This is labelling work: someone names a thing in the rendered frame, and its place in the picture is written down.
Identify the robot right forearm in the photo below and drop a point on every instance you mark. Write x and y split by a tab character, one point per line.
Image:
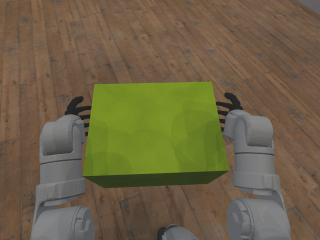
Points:
253	145

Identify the robot right shin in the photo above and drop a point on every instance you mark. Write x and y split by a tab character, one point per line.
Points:
171	226

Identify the robot right hand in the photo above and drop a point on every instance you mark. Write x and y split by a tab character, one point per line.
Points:
236	105

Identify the robot right upper arm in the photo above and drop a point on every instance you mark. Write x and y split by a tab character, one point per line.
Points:
257	219

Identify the robot left hand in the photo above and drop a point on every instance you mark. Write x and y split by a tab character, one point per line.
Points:
71	110

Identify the robot left forearm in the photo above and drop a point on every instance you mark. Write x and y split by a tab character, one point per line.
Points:
60	155

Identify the carton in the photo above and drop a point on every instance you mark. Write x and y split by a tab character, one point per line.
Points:
154	134

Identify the robot left upper arm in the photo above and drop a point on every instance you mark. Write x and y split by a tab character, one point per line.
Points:
68	223

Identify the robot right thigh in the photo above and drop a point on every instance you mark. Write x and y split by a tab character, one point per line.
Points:
178	233

